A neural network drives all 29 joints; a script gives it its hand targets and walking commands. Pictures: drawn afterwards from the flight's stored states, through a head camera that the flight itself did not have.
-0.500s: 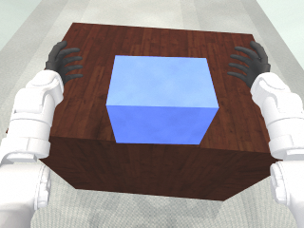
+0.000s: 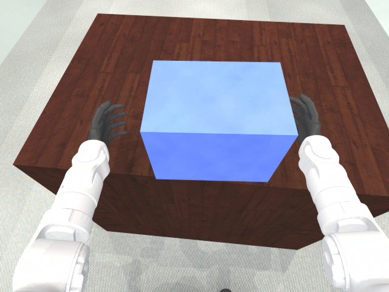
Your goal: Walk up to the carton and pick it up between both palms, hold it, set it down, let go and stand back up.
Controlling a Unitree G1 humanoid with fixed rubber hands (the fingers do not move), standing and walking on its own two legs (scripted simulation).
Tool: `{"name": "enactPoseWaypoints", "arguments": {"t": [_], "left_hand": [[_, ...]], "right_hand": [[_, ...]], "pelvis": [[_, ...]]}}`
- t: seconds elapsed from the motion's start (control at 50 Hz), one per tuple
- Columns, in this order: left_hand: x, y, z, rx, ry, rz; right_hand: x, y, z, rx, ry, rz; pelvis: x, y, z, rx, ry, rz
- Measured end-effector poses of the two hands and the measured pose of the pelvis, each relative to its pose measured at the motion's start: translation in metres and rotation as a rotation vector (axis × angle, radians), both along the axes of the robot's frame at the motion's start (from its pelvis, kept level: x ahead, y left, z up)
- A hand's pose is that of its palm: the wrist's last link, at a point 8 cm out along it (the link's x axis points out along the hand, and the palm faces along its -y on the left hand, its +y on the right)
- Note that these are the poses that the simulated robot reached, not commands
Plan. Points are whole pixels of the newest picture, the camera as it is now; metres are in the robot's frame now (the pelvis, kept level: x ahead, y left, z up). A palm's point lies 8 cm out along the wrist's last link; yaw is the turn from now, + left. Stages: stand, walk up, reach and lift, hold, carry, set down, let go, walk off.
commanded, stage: reach and lift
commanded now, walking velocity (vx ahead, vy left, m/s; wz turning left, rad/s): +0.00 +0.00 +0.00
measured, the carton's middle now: (213, 124) +0.46 -0.04 +0.05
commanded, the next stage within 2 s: none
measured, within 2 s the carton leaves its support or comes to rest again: neither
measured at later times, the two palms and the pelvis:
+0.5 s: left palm (117, 132) +0.43 +0.17 +0.07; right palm (306, 129) +0.42 -0.22 +0.07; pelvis -0.01 +0.00 -0.01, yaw -2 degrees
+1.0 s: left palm (126, 137) +0.42 +0.15 +0.05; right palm (297, 133) +0.42 -0.20 +0.07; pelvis -0.02 -0.01 -0.01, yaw +0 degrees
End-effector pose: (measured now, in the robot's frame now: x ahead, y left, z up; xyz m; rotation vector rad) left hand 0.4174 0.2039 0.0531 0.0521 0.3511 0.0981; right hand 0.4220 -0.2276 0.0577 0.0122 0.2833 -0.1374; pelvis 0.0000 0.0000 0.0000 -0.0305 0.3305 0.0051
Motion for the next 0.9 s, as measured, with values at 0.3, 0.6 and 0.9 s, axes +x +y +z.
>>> {"name": "enactPoseWaypoints", "arguments": {"t": [0.3,0.6,0.9], "left_hand": [[0.011,-0.019,0.019,-0.009,-0.052,-0.047],[0.005,-0.05,0.004,-0.035,-0.074,-0.031],[0.002,-0.055,-0.001,-0.048,-0.079,0.008]], "right_hand": [[-0.008,-0.016,0.017,-0.022,-0.034,-0.01],[-0.001,0.023,0.01,0.016,-0.042,-0.009],[-0.004,0.025,0.009,-0.01,-0.034,-0.025]], "pelvis": [[-0.005,0.004,-0.001,0.011,-0.006,-0.032],[-0.016,0.001,-0.007,0.015,0.011,-0.034],[-0.022,-0.006,-0.011,0.022,0.036,-0.022]]}}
